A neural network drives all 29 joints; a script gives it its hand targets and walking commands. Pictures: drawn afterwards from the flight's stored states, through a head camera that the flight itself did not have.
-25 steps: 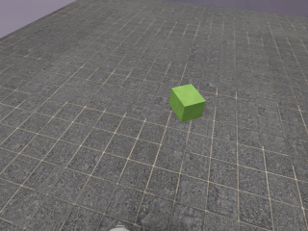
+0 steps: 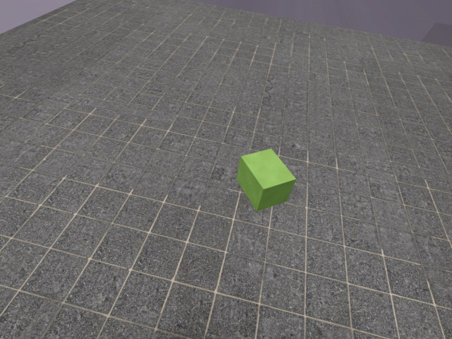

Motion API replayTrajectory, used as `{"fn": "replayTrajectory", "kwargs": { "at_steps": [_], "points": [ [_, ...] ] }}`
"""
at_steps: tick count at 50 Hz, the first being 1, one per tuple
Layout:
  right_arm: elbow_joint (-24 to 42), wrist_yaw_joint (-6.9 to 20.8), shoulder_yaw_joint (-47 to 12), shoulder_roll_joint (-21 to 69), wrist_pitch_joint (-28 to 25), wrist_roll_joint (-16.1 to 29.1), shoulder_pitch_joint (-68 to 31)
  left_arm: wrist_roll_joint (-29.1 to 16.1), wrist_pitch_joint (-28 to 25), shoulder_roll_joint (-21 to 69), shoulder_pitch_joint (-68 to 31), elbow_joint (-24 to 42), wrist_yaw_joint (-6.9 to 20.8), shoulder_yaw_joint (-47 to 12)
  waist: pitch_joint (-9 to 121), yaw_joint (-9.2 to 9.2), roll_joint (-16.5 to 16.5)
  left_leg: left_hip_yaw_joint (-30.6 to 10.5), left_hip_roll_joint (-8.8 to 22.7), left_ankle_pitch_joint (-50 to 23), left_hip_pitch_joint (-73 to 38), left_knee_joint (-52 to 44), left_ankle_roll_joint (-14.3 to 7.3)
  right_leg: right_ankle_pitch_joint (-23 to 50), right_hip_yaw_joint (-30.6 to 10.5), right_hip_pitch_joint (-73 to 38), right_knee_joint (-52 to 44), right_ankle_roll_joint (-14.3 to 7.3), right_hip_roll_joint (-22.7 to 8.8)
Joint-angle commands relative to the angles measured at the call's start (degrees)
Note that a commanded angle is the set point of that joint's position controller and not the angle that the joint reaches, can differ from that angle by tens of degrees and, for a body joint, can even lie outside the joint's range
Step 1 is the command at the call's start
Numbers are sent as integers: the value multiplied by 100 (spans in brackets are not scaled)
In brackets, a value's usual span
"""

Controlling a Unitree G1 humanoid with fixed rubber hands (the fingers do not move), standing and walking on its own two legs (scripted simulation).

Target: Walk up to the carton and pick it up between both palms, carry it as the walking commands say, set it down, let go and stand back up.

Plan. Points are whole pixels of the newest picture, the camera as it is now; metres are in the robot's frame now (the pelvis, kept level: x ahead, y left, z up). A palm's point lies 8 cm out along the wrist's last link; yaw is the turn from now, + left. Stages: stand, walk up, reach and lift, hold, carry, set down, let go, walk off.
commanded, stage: walk up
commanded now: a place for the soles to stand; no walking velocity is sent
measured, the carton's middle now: (264, 179) +1.12 -0.28 -0.68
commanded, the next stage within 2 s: none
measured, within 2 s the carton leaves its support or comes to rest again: neither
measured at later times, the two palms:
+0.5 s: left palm (91, 293) +0.25 +0.26 -0.09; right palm (402, 305) +0.25 -0.38 -0.11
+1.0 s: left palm (107, 224) +0.42 +0.28 -0.13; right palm (371, 230) +0.41 -0.35 -0.06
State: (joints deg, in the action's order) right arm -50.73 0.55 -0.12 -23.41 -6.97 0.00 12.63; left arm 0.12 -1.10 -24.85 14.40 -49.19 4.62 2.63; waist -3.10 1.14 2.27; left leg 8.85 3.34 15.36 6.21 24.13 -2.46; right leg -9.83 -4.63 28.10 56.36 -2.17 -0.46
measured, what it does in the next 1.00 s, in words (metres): walks ahead: right foot, then left foot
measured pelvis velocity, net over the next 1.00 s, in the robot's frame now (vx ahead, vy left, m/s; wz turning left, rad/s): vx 0.33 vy -0.02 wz -0.05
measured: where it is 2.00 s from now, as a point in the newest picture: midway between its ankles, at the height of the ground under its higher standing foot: (247, 284)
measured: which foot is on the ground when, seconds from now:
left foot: down 0.00-0.22, up 0.24-0.74, down 0.76-1.00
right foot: up 0.00-0.20, down 0.22-0.78, up 0.80-1.00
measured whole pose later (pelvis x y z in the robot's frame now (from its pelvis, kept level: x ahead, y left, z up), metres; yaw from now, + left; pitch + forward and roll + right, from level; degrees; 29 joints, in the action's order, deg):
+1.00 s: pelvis +0.33 -0.02 +0.00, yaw -3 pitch -3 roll -3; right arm -49.9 -1.2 -0.1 -23.9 -6.7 0.0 12.7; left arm 0.1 -0.1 -24.4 14.4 -49.2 4.6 3.7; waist -3.8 0.1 2.1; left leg 8.5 3.9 13.8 12.1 28.6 -3.5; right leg -16.5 -5.8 23.2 57.6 -3.4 1.5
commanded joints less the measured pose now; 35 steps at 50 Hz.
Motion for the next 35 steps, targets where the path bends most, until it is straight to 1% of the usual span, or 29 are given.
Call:
{"fn": "replayTrajectory", "kwargs": {
  "at_steps": [1, 3, 4, 5, 6, 7, 8, 9, 10, 11, 12, 13, 14, 15, 16, 17, 18, 19, 21, 24, 25, 27, 29, 30, 31, 32, 33, 34, 35],
  "points": [
    [384, 5, 677, -1549, -28, -29, 180, 34, 19, -663, -573, 480, 109, 235, -349, 79, -801, 198, 1103, -1344, -21, -1336, -287, 758, 379, 330, -1546, 227, -359],
    [402, 7, 698, -1652, 22, -65, 131, 102, 4, -698, -621, 537, 130, 265, -243, 71, -824, 204, 1297, -1136, -161, -1154, -526, 469, 656, 64, -2032, 172, -459],
    [435, 3, 703, -1698, 52, -75, 61, 124, -10, -722, -506, 505, 130, 295, -82, 1, -844, 134, 1431, -1148, -283, -928, -659, 195, 695, -98, -2168, 129, -500],
    [456, -4, 699, -1700, 73, -78, 41, 134, -40, -755, -386, 479, 122, 322, 76, -38, -876, 58, 1534, -1141, -359, -656, -738, -16, 718, -238, -2287, 56, -495],
    [502, -20, 698, -1738, 83, -65, 23, 150, -73, -801, -202, 432, 103, 364, 279, -122, -811, -1, 1621, -1375, -353, -240, -754, -226, 725, -551, -2440, -46, -430],
    [562, -29, 691, -1743, 94, -23, -20, 164, -117, -836, 153, 354, 64, 408, 605, -337, -624, 101, 1473, -1802, -247, 457, -663, -180, 740, -1159, -2839, -192, -229],
    [599, -31, 602, -1488, 109, -20, 91, 193, -191, -1094, 847, 147, -11, 546, 1149, -659, 188, 120, 1004, -1766, 225, 1906, -466, -477, 231, -2256, -3141, -425, -48],
    [691, -23, 472, -1131, 106, 26, 367, 194, -245, -1642, 1284, 107, -108, 711, 1417, -802, 1420, 67, 234, -708, 1419, 3195, -214, -877, -1485, -3115, -3552, -744, -816],
    [736, -6, 423, -1089, 146, 28, 301, 73, -258, -1867, 1154, 254, -171, 713, 1213, -634, 1623, -292, -425, 1297, 2750, 4056, -12, -1298, -3237, -3431, -4149, -1186, -1398],
    [688, -22, 473, -1301, 187, -34, 121, -30, -268, -1806, 976, 379, -196, 683, 922, -611, 845, -823, -139, 1301, 2920, 4404, -40, -1680, -3349, -3021, -4303, -1369, -1576],
    [656, -9, 474, -1336, 169, -9, 108, -43, -283, -1661, 785, 485, -235, 642, 631, -564, 532, -940, 26, 1022, 3140, 4383, -34, -1339, -2938, -2956, -4247, -1344, -1542],
    [529, 1, 448, -1315, 147, 4, 98, -53, -285, -1385, 599, 507, -264, 594, 479, -511, 241, -989, 172, 751, 3141, 4196, -21, -542, -2326, -2881, -4025, -1116, -1421],
    [485, 9, 469, -1363, 156, 21, 217, -22, -287, -1268, 572, 492, -285, 573, 468, -513, 187, -923, 200, 591, 3026, 4000, 35, 268, -1932, -2810, -3952, -940, -1351],
    [458, 23, 507, -1319, 199, 44, 181, -4, -297, -1173, 641, 442, -282, 532, 535, -472, 62, -952, 242, 451, 2760, 3737, 59, 944, -1505, -2642, -3863, -734, -1203],
    [478, 36, 523, -1232, 244, 44, 113, 4, -307, -1136, 780, 394, -270, 496, 567, -431, 46, -898, 243, 475, 2569, 3463, 80, 1429, -1222, -2502, -3804, -632, -1126],
    [502, 43, 522, -1127, 279, 30, 51, 24, -309, -1095, 886, 348, -259, 487, 544, -426, 107, -836, 211, 479, 2510, 3245, 111, 1582, -1082, -2469, -3822, -623, -1049],
    [520, 43, 517, -1063, 301, 10, 2, 45, -313, -1091, 933, 318, -257, 486, 516, -420, 167, -818, 218, 461, 2514, 3093, 138, 1492, -1028, -2471, -3879, -659, -1012],
    [522, 45, 519, -1067, 319, -2, -32, 59, -316, -1109, 946, 316, -257, 495, 471, -449, 214, -759, 203, 405, 2563, 2995, 174, 1206, -1032, -2448, -3996, -702, -1010],
    [510, 42, 510, -1039, 341, -24, -130, 87, -302, -1147, 838, 331, -234, 517, 323, -493, 284, -697, 227, 259, 2692, 2730, 231, 239, -1066, -2328, -4257, -788, -978],
    [488, 60, 554, -1129, 349, -60, -249, 120, -286, -1230, 515, 396, -185, 536, -21, -471, 168, -693, 320, -54, 2843, 2478, 247, -1418, -1175, -1991, -4695, -757, -982],
    [478, 67, 571, -1171, 348, -58, -278, 124, -290, -1271, 425, 408, -173, 544, -74, -459, 170, -702, 334, -145, 2887, 2406, 244, -1719, -1218, -1955, -4776, -752, -994],
    [466, 75, 603, -1214, 328, -73, -322, 137, -283, -1320, 366, 431, -142, 554, -138, -467, 97, -683, 313, -238, 2899, 2203, 255, -1879, -1220, -1958, -4788, -807, -1031],
    [501, 78, 610, -1183, 285, -80, -436, 147, -274, -1312, 408, 429, -114, 537, -160, -498, -54, -676, 309, -301, 2760, 1892, 245, -1695, -1139, -1973, -4689, -880, -1071],
    [512, 75, 608, -1163, 255, -81, -476, 151, -265, -1297, 414, 421, -98, 531, -131, -506, -104, -666, 293, -290, 2633, 1697, 224, -1498, -1073, -2027, -4573, -940, -1088],
    [513, 69, 602, -1135, 213, -74, -488, 154, -254, -1286, 407, 424, -86, 512, -89, -497, -95, -644, 253, -317, 2472, 1480, 201, -1139, -987, -2087, -4418, -989, -1075],
    [511, 55, 594, -1105, 172, -63, -448, 150, -240, -1270, 381, 431, -86, 502, 34, -494, -26, -570, 173, -308, 2309, 1239, 180, -496, -839, -2240, -4158, -1015, -1047],
    [507, 32, 587, -1061, 123, -51, -349, 144, -221, -1246, 351, 451, -83, 480, 214, -448, 28, -509, 92, -262, 2031, 990, 139, 277, -766, -2363, -3847, -1046, -1057],
    [435, -12, 579, -1034, 69, -31, -27, 106, -208, -1212, 207, 483, -87, 452, 503, -250, -54, -407, -47, -460, 1380, 456, 97, 1515, -508, -2387, -3267, -972, -950],
    [287, -90, 609, -1076, 15, -32, 590, 27, -193, -1094, 130, 545, -103, 414, 999, 32, -233, -240, -182, -1065, 344, -301, 13, 2408, -64, -2335, -2266, -727, -626]
  ]
}}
